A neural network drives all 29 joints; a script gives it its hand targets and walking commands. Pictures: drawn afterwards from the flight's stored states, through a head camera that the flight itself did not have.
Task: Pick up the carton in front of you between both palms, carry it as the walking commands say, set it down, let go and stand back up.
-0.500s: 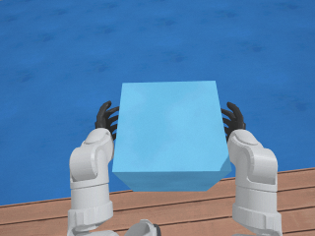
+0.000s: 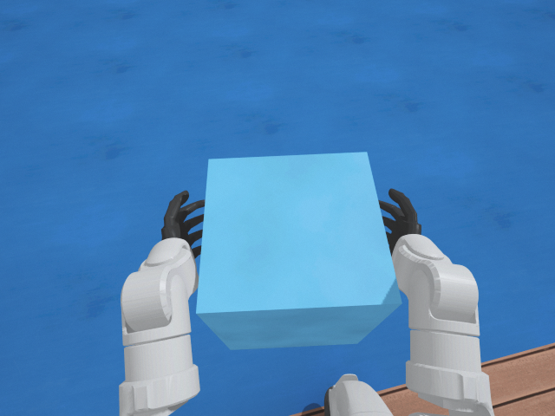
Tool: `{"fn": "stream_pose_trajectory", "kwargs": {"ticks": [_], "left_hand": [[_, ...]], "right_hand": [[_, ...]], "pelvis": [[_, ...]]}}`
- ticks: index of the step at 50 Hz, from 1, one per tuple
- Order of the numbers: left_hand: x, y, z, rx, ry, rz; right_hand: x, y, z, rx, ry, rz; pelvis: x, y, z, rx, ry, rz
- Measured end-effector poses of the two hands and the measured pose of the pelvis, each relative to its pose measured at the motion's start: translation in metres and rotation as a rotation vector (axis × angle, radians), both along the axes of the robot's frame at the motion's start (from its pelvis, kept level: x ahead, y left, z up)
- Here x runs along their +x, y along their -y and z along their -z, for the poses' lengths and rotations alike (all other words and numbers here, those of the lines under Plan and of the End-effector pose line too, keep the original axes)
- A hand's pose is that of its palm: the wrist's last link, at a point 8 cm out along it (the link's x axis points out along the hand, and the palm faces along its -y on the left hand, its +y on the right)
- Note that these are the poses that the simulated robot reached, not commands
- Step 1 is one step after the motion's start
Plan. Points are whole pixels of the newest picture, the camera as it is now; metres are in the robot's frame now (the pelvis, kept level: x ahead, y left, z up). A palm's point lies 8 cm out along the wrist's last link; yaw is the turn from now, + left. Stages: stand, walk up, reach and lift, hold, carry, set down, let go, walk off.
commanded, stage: carry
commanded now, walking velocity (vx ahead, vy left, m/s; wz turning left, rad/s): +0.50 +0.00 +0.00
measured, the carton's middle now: (291, 261) +0.33 -0.01 +0.02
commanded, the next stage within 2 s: none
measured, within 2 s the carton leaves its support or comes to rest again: neither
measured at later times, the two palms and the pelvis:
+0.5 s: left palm (190, 110) +0.65 +0.16 +0.07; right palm (339, 105) +0.66 -0.14 +0.05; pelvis +0.34 -0.01 -0.03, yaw +1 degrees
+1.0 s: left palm (196, 32) +0.98 +0.18 +0.07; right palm (313, 31) +0.97 -0.12 +0.07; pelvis +0.70 +0.03 -0.02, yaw +0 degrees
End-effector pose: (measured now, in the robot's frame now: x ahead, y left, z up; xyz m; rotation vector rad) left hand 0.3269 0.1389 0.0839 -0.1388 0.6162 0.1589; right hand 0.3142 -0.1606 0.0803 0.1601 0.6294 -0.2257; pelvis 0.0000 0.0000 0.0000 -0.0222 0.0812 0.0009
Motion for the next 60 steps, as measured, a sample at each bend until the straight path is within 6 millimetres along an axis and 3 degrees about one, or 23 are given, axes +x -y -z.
{"fn": "stream_pose_trajectory", "kwargs": {"ticks": [5,8,10,16,21,29,32,35,40,45,52,56,60], "left_hand": [[0.079,0.01,-0.002,0.013,0.064,0.01],[0.127,0.013,0.002,0.038,0.089,-0.006],[0.152,0.009,0.006,0.061,0.077,-0.029],[0.198,-0.013,0.022,0.04,-0.024,-0.12],[0.259,-0.02,0.023,0.017,-0.044,-0.128],[0.397,-0.025,0.012,0.033,0.042,-0.053],[0.453,-0.031,0.02,0.031,0.065,-0.021],[0.499,-0.034,0.036,0.028,0.017,0.019],[0.547,-0.033,0.045,-0.005,-0.077,0.015],[0.598,-0.037,0.03,0.031,-0.041,0.03],[0.673,-0.034,0.011,0.051,0.045,-0.003],[0.721,-0.02,0.018,0.072,0.051,-0.017],[0.759,-0.012,0.025,0.091,-0.044,-0.031]], "right_hand": [[0.08,0.01,-0.004,-0.022,0.062,-0.013],[0.135,0.013,0.007,-0.022,0.088,-0.044],[0.167,0.009,0.015,-0.011,0.077,-0.075],[0.238,-0.014,0.026,0.02,-0.022,-0.133],[0.296,-0.021,0.03,0.021,-0.042,-0.124],[0.412,-0.025,0.024,0.009,0.044,-0.069],[0.46,-0.031,0.029,-0.011,0.066,-0.048],[0.497,-0.034,0.039,-0.039,0.017,-0.026],[0.536,-0.034,0.049,0.004,-0.076,0.024],[0.591,-0.037,0.036,-0.007,-0.043,0.001],[0.684,-0.033,0.012,-0.052,0.043,-0.074],[0.738,-0.02,0.022,-0.046,0.051,-0.098],[0.782,-0.012,0.034,-0.029,-0.042,-0.122]], "pelvis": [[0.079,0.008,0.018,0.017,-0.003,-0.012],[0.132,0.014,0.039,0.033,0.01,-0.033],[0.156,0.015,0.045,0.013,0.003,-0.03],[0.222,0.024,0.032,0.043,0.002,-0.026],[0.282,0.02,0.024,0.055,-0.004,-0.028],[0.401,-0.007,0.036,0.04,-0.02,-0.011],[0.455,-0.022,0.052,0.026,-0.003,0.007],[0.495,-0.03,0.053,0.051,-0.003,0.006],[0.554,-0.041,0.034,0.026,-0.01,0.01],[0.619,-0.041,0.023,0.012,-0.018,0.019],[0.73,-0.021,0.029,0.005,-0.012,-0.005],[0.8,-0.003,0.045,-0.003,0.007,-0.021],[0.85,0.009,0.038,0.004,0.002,-0.045]]}}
